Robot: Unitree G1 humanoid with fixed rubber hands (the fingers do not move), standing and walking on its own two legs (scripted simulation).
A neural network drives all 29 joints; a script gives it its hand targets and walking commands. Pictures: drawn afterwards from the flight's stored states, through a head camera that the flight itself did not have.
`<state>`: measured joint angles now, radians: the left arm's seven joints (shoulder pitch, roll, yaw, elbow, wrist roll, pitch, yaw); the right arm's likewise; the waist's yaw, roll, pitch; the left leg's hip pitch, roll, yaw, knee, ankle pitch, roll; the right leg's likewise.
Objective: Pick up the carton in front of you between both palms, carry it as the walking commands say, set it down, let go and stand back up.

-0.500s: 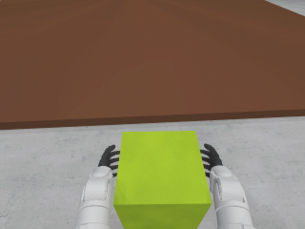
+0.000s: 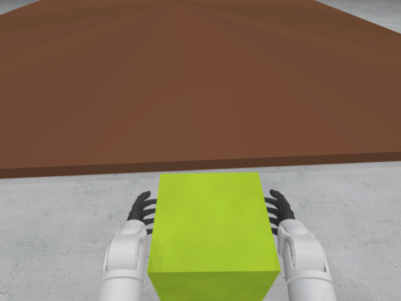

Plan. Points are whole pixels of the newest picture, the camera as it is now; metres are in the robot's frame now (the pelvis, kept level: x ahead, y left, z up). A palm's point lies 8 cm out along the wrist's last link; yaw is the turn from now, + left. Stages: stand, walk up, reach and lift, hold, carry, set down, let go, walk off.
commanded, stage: hold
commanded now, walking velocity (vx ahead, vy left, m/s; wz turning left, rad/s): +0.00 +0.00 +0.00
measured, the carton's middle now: (210, 243) +0.29 +0.00 -0.03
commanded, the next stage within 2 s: carry in 0.36 s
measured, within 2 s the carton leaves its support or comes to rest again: neither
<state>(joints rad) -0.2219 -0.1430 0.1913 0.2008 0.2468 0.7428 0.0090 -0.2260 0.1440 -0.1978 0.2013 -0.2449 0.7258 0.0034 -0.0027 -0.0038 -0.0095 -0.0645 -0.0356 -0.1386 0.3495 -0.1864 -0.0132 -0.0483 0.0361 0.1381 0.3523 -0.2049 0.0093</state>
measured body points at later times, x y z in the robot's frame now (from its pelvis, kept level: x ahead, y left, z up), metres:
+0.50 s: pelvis +0.00 +0.00 -0.01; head -0.04 -0.01 +0.44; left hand +0.31 +0.15 +0.05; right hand +0.31 -0.16 +0.05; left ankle +0.01 +0.13 -0.75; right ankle +0.00 -0.13 -0.74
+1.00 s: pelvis +0.21 -0.04 -0.02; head +0.20 -0.04 +0.43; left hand +0.49 +0.11 +0.07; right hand +0.49 -0.20 +0.07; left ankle +0.08 +0.08 -0.70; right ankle +0.19 -0.11 -0.75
